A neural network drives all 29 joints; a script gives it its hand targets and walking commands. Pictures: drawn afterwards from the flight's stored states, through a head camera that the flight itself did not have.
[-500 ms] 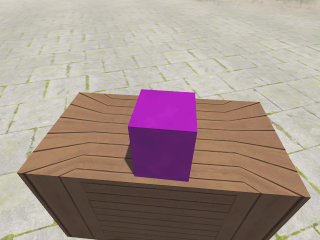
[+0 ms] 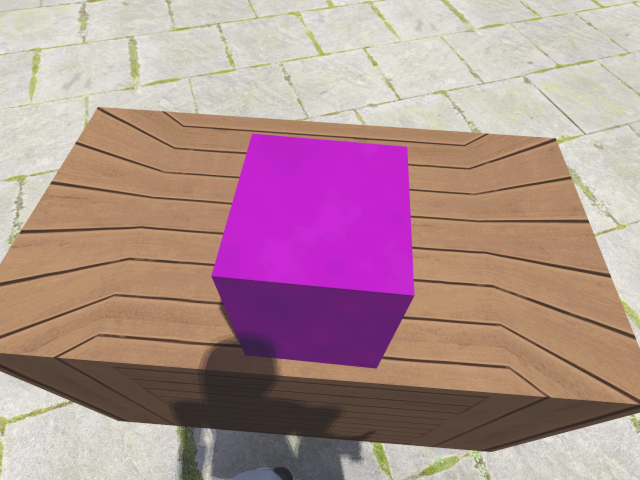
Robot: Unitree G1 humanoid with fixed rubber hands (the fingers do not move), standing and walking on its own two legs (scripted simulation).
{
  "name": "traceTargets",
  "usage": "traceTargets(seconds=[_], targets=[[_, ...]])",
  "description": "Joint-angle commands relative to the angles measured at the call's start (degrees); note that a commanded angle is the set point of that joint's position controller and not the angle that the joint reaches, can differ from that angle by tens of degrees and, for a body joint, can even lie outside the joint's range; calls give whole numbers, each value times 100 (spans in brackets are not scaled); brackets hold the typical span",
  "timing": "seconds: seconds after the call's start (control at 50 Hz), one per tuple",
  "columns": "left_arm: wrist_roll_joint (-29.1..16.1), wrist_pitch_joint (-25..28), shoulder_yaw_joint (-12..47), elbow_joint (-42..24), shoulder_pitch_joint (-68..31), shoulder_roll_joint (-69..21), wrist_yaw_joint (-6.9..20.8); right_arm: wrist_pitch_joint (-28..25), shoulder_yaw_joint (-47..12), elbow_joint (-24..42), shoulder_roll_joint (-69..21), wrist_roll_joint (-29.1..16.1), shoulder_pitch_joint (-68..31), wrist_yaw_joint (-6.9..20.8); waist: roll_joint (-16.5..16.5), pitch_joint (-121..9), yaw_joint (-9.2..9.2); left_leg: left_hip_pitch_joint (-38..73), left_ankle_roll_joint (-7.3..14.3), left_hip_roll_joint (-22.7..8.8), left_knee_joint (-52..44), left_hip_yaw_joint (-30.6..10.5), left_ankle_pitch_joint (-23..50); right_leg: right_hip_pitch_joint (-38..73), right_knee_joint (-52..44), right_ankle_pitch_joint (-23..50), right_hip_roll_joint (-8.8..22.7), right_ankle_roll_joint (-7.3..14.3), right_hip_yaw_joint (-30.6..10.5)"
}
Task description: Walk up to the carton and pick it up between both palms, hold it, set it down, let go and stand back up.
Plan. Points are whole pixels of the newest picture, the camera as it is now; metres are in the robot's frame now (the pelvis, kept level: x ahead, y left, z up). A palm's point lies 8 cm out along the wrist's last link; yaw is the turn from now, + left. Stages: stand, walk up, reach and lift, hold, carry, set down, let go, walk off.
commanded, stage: walk up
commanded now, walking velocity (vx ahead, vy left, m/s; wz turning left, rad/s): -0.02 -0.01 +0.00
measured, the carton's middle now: (319, 260) +0.40 +0.04 -0.01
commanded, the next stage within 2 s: none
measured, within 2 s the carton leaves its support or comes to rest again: neither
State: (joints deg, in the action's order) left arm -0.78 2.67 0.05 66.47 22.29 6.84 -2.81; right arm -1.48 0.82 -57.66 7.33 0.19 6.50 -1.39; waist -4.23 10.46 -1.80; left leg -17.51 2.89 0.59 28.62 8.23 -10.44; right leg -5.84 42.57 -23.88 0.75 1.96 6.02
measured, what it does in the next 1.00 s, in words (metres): steps on the spot: right foot, then left foot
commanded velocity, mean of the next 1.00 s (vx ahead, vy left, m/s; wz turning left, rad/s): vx -0.06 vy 0.08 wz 0.00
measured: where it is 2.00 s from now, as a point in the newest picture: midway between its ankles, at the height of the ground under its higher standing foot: outside the picture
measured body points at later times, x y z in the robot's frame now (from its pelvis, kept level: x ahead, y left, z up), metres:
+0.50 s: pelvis -0.03 -0.02 +0.01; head +0.03 -0.05 +0.45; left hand +0.00 +0.27 -0.12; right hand +0.04 -0.29 -0.15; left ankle -0.08 +0.15 -0.61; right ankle +0.04 -0.16 -0.73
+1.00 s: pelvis -0.07 +0.06 +0.01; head -0.07 +0.10 +0.46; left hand -0.07 +0.30 -0.17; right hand -0.02 -0.16 -0.12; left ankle -0.12 +0.16 -0.73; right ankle -0.09 -0.08 -0.70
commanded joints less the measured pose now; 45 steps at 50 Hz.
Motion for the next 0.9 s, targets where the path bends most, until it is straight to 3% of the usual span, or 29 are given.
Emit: traceTargets(seconds=[0.0,0.06,0.12,0.16,0.2,0.22,0.24,0.26,0.28,0.32,0.34,0.38,0.44,0.5,0.54,0.56,0.6,0.62,0.64,0.66,0.68,0.7,0.72,0.74,0.76,0.78,0.82,0.86,0.88], targets=[[98,-159,-264,-231,-29,552,112,-35,210,-178,570,78,1148,-132,884,-1834,402,2136,1238,-2148,-821,-1613,5554,-1241,2061,-967,135,-68,-752],[245,-321,-168,-289,58,-18,130,3,97,-122,542,124,418,-161,1143,-571,-43,327,736,-1518,-1265,-678,3399,-655,991,-527,243,-108,-741],[215,-395,-166,-391,-124,22,122,65,120,-208,694,139,399,-128,1448,-595,-128,323,694,-1144,-1215,-748,1933,-623,-200,-276,354,-195,-598],[183,-319,-419,-655,-380,660,0,183,347,-113,1209,32,258,-182,1832,-357,-137,466,624,-1107,-371,-316,4022,-968,-624,536,351,-379,-217],[225,-212,-540,-714,-93,992,-92,309,439,-244,1366,1,384,-197,1723,-697,-271,199,343,-933,211,-250,3411,-561,-1588,1922,556,-393,-329],[251,-206,-630,-721,-12,1348,-99,412,403,-154,1147,32,565,-182,586,-858,-268,-480,-7,-504,855,-187,1126,-6,-1730,3528,1187,-296,-929],[306,-259,-748,-734,30,1878,-120,514,360,87,915,10,741,-171,-1458,-1067,-255,-1327,-415,25,2082,39,-2000,232,-2053,4631,2390,61,-2140],[285,-348,-891,-959,-82,2344,-130,650,450,154,906,39,644,-168,-2504,-1041,-466,-996,-485,252,3269,-408,-2900,-792,-2568,4451,2976,874,-2942],[316,-392,-902,-871,-173,2137,-159,743,551,318,1153,84,464,-93,-2678,-983,-495,-822,-495,13,3954,-947,-2691,-1286,-2825,3856,3012,1132,-3264],[363,-509,-781,-981,-296,1618,-239,774,551,305,1121,164,152,94,-1091,-592,-351,-1199,-540,-31,4809,-1405,-2179,-1214,-2606,3713,2625,1038,-2647],[285,-553,-793,-1202,-945,1554,-242,784,581,247,1051,142,502,174,-752,-669,7,-1567,-624,67,5018,-1526,-1841,-1140,-2391,3157,2315,788,-1993],[195,-560,-814,-1350,-1382,1638,-186,738,529,312,852,152,766,232,-439,-991,268,-1605,-686,250,5122,-1390,-1470,-998,-2260,2646,1917,538,-1467],[201,-467,-793,-1061,-718,1563,-151,674,535,561,982,220,394,261,-463,-1684,-82,-1390,-740,239,4362,-1149,-1120,-56,-2174,2974,1649,521,-1474],[306,-477,-921,-1118,-1088,1854,-72,683,449,611,1055,131,707,326,-1462,-1699,-10,-787,-834,-133,2980,-994,-1376,-443,-2739,505,1594,468,-1650],[327,-523,-973,-1228,-1443,1951,-12,710,438,694,1256,109,922,298,-1925,-1703,63,1,-764,-432,1465,-917,-1714,-854,-2787,332,1719,459,-1733],[393,-538,-919,-1215,-1436,1885,-25,715,414,680,1280,105,900,283,-1331,-1430,57,354,-689,-495,1015,-942,-1782,-1256,-2887,466,1853,505,-1884],[296,-565,-916,-1176,-1406,1984,11,670,353,387,1059,71,1549,215,-1143,-1541,309,1499,-465,-329,-554,-724,-1099,-1555,-2527,451,1669,259,-1640],[349,-567,-837,-1200,-1322,1707,43,569,321,212,1083,60,2081,169,-328,-1600,577,1930,-451,-417,-1306,-1008,-706,-1977,-1550,-110,1247,90,-1324],[263,-584,-626,-1057,-866,1002,120,428,328,225,1297,67,1816,135,1679,-1339,486,1899,-497,-1257,-2018,-1981,-1363,-2836,-372,-972,312,-68,-685],[238,-618,-558,-1055,-583,644,130,296,428,439,1914,167,1663,138,2632,-915,436,1240,-488,-2426,-2224,-3350,-1515,-3308,163,-1222,21,-345,-636],[140,-649,-562,-1276,-1138,689,105,222,412,386,2115,156,1479,124,3380,-691,556,-85,-141,-2433,-2437,-3751,-1668,-2800,216,-769,59,-294,-1245],[72,-683,-626,-1318,-1400,1080,175,176,317,417,1795,203,1076,119,2982,-5,467,-852,-256,-2222,-2718,-3855,-2482,-2620,489,-351,256,-295,-1651],[-15,-706,-641,-1093,-1239,1179,257,126,141,645,1322,152,350,112,2170,185,39,-720,-591,-1728,-2601,-2894,-2128,-2309,426,120,168,-144,-1655],[15,-683,-653,-929,-737,1283,363,117,76,878,1200,185,-274,48,1530,-10,-427,5,-586,-1334,-2371,-1931,-1170,-2350,616,484,-119,-114,-1367],[35,-646,-639,-702,-215,1262,373,97,198,938,1373,136,-573,4,1383,-428,-726,661,-689,-1159,-2110,-1374,-515,-2512,775,721,-285,-127,-1273],[93,-621,-586,-474,12,1129,353,37,165,833,1354,92,-295,-11,1577,-648,-630,678,-591,-1108,-1971,-1129,-312,-2299,859,925,-264,-190,-981],[244,-598,-552,-524,-688,1060,299,-75,-13,409,859,29,911,31,1342,-614,24,385,-418,-1082,-1832,-1492,771,-1582,528,984,-93,-285,-974],[207,-546,-467,-610,-698,921,298,-96,-92,142,658,29,1410,12,1735,-687,180,858,-423,-1268,-1512,-1477,1904,-1611,99,1048,89,-350,-981],[144,-534,-424,-522,-404,799,262,-83,-22,172,848,17,1092,-35,1805,-703,-28,997,-237,-1377,-1481,-1378,1748,-1674,84,953,138,-401,-989]])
